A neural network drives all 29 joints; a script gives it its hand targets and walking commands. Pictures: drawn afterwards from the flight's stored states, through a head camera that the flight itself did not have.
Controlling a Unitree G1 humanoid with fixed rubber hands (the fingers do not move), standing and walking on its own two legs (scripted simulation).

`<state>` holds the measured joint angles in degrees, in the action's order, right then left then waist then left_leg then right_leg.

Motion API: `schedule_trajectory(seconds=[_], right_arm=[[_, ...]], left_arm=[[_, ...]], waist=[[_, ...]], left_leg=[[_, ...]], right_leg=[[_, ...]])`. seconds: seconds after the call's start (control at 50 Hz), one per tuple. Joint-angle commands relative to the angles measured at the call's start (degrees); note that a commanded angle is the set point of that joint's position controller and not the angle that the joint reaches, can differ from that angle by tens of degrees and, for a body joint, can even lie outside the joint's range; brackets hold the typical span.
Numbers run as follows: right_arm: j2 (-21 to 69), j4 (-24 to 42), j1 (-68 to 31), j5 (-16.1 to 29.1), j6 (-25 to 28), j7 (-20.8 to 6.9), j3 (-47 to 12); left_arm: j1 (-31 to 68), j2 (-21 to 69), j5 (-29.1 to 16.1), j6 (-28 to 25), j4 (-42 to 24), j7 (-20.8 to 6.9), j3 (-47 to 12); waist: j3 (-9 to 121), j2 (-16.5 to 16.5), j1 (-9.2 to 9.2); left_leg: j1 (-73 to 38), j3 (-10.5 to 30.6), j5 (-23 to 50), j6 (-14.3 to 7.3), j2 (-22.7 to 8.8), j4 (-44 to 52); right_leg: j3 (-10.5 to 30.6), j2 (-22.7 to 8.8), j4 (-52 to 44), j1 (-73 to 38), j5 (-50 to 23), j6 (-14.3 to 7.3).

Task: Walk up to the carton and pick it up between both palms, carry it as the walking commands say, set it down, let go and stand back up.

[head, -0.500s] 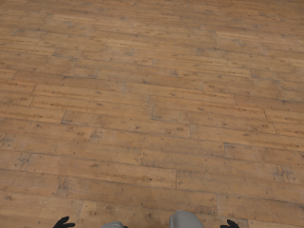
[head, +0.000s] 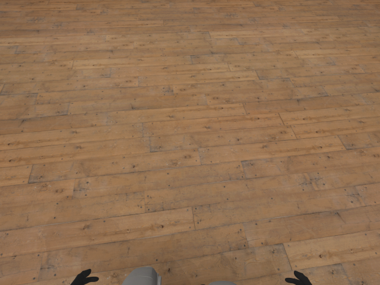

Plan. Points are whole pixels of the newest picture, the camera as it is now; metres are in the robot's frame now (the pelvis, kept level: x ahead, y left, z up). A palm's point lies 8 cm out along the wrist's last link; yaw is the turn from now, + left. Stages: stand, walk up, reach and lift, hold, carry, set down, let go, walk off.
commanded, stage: walk up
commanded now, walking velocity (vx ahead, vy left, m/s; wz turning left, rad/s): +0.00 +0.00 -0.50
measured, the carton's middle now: out of the picture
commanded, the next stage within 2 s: none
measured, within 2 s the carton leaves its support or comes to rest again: neither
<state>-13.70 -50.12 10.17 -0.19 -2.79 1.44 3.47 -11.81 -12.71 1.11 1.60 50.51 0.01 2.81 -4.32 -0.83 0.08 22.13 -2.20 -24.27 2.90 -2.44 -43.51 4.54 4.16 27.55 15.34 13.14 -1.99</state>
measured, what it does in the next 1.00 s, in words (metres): steps on the spot, turning right: left foot, then right foot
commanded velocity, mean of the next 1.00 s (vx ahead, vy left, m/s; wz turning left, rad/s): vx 0.01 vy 0.00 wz -0.49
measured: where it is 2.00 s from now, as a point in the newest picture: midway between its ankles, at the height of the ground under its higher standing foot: (249, 259)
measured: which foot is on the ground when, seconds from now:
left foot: up 0.00-0.04, down 0.06-0.48, up 0.50-0.88, down 0.90-1.00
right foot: down 0.00-0.06, up 0.08-0.46, down 0.48-0.90, up 0.92-1.00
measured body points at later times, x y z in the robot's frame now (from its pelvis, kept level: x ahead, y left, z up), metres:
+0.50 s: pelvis -0.03 -0.01 -0.01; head +0.00 -0.04 +0.44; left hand +0.15 +0.21 -0.13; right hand -0.06 -0.28 -0.16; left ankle +0.01 +0.11 -0.73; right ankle -0.07 -0.11 -0.74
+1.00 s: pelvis -0.02 +0.00 +0.00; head +0.03 +0.00 +0.45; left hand +0.17 +0.21 -0.15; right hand -0.05 -0.27 -0.12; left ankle +0.02 +0.08 -0.74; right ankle -0.09 -0.11 -0.69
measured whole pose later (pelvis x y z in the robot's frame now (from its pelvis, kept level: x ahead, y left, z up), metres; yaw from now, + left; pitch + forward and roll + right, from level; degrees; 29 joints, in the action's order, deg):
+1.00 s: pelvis -0.02 +0.00 +0.00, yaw -30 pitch +0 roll -1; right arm -11.2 -48.7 9.5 -1.0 -0.6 1.3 2.1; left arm -12.5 -16.1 0.6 3.7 50.7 -0.2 4.4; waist -4.6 -2.1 0.5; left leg 14.4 -5.8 -16.4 -2.2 -2.1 -30.4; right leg 2.7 3.1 54.1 25.2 25.3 0.4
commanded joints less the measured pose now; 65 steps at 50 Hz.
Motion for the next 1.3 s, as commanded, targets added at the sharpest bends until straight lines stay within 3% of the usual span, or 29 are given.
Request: schedule_trajectory(seconds=[0.0,0.02,0.04,0.06,0.08,0.14,0.22,0.36,0.4,0.42,0.44,0.46,0.48,0.52,0.56,0.6,0.76,0.84,0.86,0.88,0.9,0.92,0.96,0.98,1.0,1.06,1.14,1.2,1.28], right_arm=[[-4.43,3.23,7.18,0.46,2.10,0.83,0.90],[-9.27,3.31,9.27,-0.45,2.41,1.18,1.98],[-13.74,4.33,8.31,-0.93,2.33,0.99,2.72],[-13.67,4.47,5.68,-1.11,2.17,0.74,2.33],[-10.51,5.34,4.22,-1.30,2.05,0.84,1.88],[-7.00,6.30,0.02,-1.95,2.20,0.94,1.43],[-8.35,4.58,6.24,-2.21,3.24,0.62,2.17],[-11.43,4.19,7.56,-2.78,2.71,-0.16,3.64],[-11.91,4.21,6.56,-2.44,2.27,-0.54,4.04],[-11.28,3.98,7.74,-2.01,2.06,-0.92,3.91],[-8.67,5.05,6.90,-2.04,1.93,-0.87,3.59],[-4.45,7.32,3.61,-2.63,1.20,-0.63,2.64],[-2.80,9.21,-2.07,-1.68,0.79,-0.36,2.34],[-4.20,5.87,0.80,-0.08,0.74,-0.43,1.71],[-5.46,4.00,2.66,-0.23,0.96,-0.59,2.27],[-5.46,3.07,-0.41,-0.77,0.94,-0.61,2.53],[-3.83,4.33,-2.39,-0.11,0.80,0.08,1.36],[-4.35,2.75,3.51,0.44,2.17,0.64,1.15],[-6.68,2.25,6.78,0.35,2.81,1.01,1.45],[-13.10,2.90,9.07,-1.01,3.13,1.18,2.61],[-15.71,4.47,5.30,-1.12,2.88,0.93,3.26],[-12.59,3.96,4.70,-0.99,3.00,0.62,2.96],[-9.09,4.95,1.09,-0.95,3.35,0.55,2.49],[-9.07,4.08,1.85,-1.41,3.64,0.01,2.43],[-8.83,3.68,2.57,-1.59,3.71,-0.37,2.44],[-7.97,1.37,8.88,-1.42,5.38,-1.21,2.28],[-8.68,-1.71,17.40,-0.71,8.29,-1.16,2.12],[-7.43,-2.20,16.44,-1.38,9.10,-1.23,1.83],[-6.00,-4.44,17.83,-1.64,8.53,-1.39,1.17]], left_arm=[[1.18,-11.20,-0.73,0.00,-4.97,0.37,3.03],[1.22,-8.71,-1.12,-0.15,-6.63,0.26,2.63],[-0.35,-5.23,-1.04,-0.26,-7.93,0.73,1.91],[0.74,-7.12,-0.10,0.08,-8.47,0.90,2.38],[0.79,-7.26,0.16,0.41,-7.84,0.35,3.02],[-0.67,-5.72,0.83,1.65,-5.26,-1.35,2.90],[1.56,-4.49,0.12,1.94,-5.58,-1.63,2.24],[3.06,-3.53,-0.36,1.44,-6.74,-1.90,0.92],[-0.78,-4.42,0.10,0.54,-5.36,-1.82,0.86],[-2.42,-5.51,0.41,0.04,-4.51,-1.56,1.08],[-5.93,-10.53,0.69,-0.48,-3.26,-1.39,1.93],[-8.04,-16.65,1.28,-0.81,-4.01,-1.36,2.95],[-9.22,-16.83,1.74,-0.88,-1.87,-0.70,3.14],[-0.91,-11.23,0.44,-0.54,-3.98,0.24,2.96],[0.77,-10.41,-0.33,-0.87,-4.94,0.88,2.70],[0.94,-10.20,-0.64,-1.18,-5.74,0.61,2.33],[-2.24,-13.36,-0.11,-0.59,-4.88,0.64,3.56],[0.50,-13.04,-0.77,0.30,-4.40,0.14,2.99],[1.52,-11.57,-1.11,0.26,-5.25,0.00,2.68],[1.20,-6.77,-1.09,-0.08,-7.40,-0.10,1.86],[0.89,-6.53,-0.45,-0.27,-7.25,0.55,2.16],[3.96,-9.63,-0.87,0.38,-7.84,0.48,3.07],[1.96,-9.44,-0.07,0.72,-6.19,-0.58,3.52],[1.80,-9.22,1.10,0.55,-6.05,-1.66,3.08],[3.08,-8.28,1.65,0.64,-6.52,-2.79,3.15],[8.28,-6.67,1.59,-0.12,-7.43,-3.78,2.57],[9.83,-4.43,2.04,-0.86,-6.30,-5.45,1.87],[10.54,-3.08,1.37,-1.27,-6.46,-5.72,1.26],[15.15,-3.06,1.34,-1.69,-7.25,-5.97,0.40]], waist=[[8.11,-2.80,-3.29],[8.39,6.82,-4.09],[8.52,19.95,-3.21],[7.89,16.01,-2.54],[6.18,12.71,-1.41],[3.93,9.57,0.74],[4.89,8.65,-0.67],[5.95,10.24,-0.86],[8.08,7.84,0.97],[8.64,3.62,2.01],[8.99,-8.24,3.86],[7.41,-18.98,5.16],[5.81,-15.68,6.18],[5.74,-9.97,1.97],[7.17,-7.16,0.51],[7.17,-3.81,0.62],[6.66,-6.70,0.80],[7.74,-4.60,-2.75],[8.40,-0.39,-4.66],[9.80,16.33,-5.61],[7.31,18.33,-4.04],[6.20,12.48,-4.17],[3.71,8.56,-0.85],[6.56,11.94,-0.84],[5.65,14.99,-1.13],[1.85,7.48,-3.08],[1.10,1.43,-4.04],[-0.26,8.50,-3.19],[-5.46,9.28,-3.85]], left_leg=[[-14.07,0.71,7.78,-2.20,-0.19,19.14],[-21.70,11.26,12.14,-5.03,-11.09,26.19],[-23.17,22.23,23.18,-9.98,-24.46,28.67],[-16.20,18.68,20.16,-14.62,-25.50,28.39],[-11.20,14.99,20.39,-13.59,-22.65,28.28],[-9.77,4.74,15.54,-9.81,-16.06,29.38],[-15.73,1.48,27.62,-9.49,-16.27,26.42],[-15.01,-0.84,28.91,-10.06,-19.20,24.10],[-10.89,-3.78,25.51,-8.01,-17.38,19.64],[-8.50,-6.11,20.86,-5.62,-15.08,14.76],[-0.16,-9.84,7.41,-2.48,-8.50,4.03],[11.25,-7.70,-11.74,1.08,-2.55,-8.31],[10.06,-0.68,-10.72,1.22,-3.91,-14.40],[11.55,1.87,-5.75,0.58,-4.47,-16.40],[9.64,1.40,-0.79,0.84,-3.46,-17.31],[7.77,1.42,1.11,0.65,-2.34,-15.57],[2.22,0.81,0.03,-0.17,0.45,-1.35],[-9.14,-0.14,5.23,-1.55,1.28,15.36],[-17.71,2.69,8.50,-2.22,-3.76,23.09],[-25.42,18.89,12.61,-5.35,-19.34,29.02],[-23.78,24.69,25.60,-10.74,-26.70,29.50],[-16.93,20.38,24.39,-13.80,-24.69,29.38],[-13.29,11.96,22.57,-12.08,-20.38,28.86],[-16.81,10.47,-9.40,-9.73,-16.29,34.32],[-16.35,11.96,-23.17,-8.25,-15.02,38.30],[-21.76,9.08,-13.66,-8.58,-15.34,38.74],[-29.26,9.25,-2.92,-5.59,-20.16,35.98],[-26.77,2.14,1.62,-6.40,-18.91,36.95],[-19.43,-8.63,11.48,-6.22,-16.80,36.59]], right_leg=[[12.12,-12.54,0.15,3.99,-22.68,-3.12],[7.52,-7.01,8.71,12.99,-11.97,0.98],[0.51,0.88,20.52,20.66,18.94,3.46],[-1.23,-3.81,31.82,17.43,20.72,4.56],[-0.41,-4.35,34.94,14.88,17.99,4.07],[-2.58,-4.42,38.02,13.99,10.98,4.41],[-5.03,-4.85,31.25,13.78,10.32,4.34],[-10.57,-6.11,12.32,5.45,13.60,2.85],[-11.11,-5.81,1.77,-3.36,5.60,2.26],[-8.41,-6.45,-6.49,-7.91,0.79,1.87],[4.56,-16.35,-12.54,-13.04,-6.36,-1.08],[22.17,-29.11,-14.06,-13.45,-21.99,-6.32],[20.40,-30.24,-13.85,-7.69,-21.79,-11.32],[9.08,-21.38,-9.35,-11.22,-24.31,-9.13],[6.57,-17.97,-8.16,-11.66,-27.71,-6.97],[6.23,-16.48,-7.14,-8.90,-25.55,-7.31],[14.12,-17.54,-7.30,-6.03,-19.96,-8.81],[14.30,-14.79,-2.97,-1.13,-19.47,-5.64],[11.18,-11.93,1.80,5.46,-12.98,-2.50],[3.73,-3.82,16.25,15.61,2.99,0.93],[-1.69,-0.51,26.85,22.00,21.63,2.51],[0.06,-4.60,34.75,18.58,17.73,3.46],[-0.25,-4.42,39.46,17.95,12.29,3.01],[-2.29,-6.26,39.22,20.81,7.08,2.86],[-3.14,-5.87,38.96,22.93,4.94,3.42],[-4.23,-6.57,34.40,27.00,0.17,3.85],[-0.55,-8.25,36.02,35.12,-5.59,3.42],[-2.96,-9.62,29.85,31.96,-6.83,3.57],[-9.86,-10.51,13.57,21.02,-4.62,2.35]])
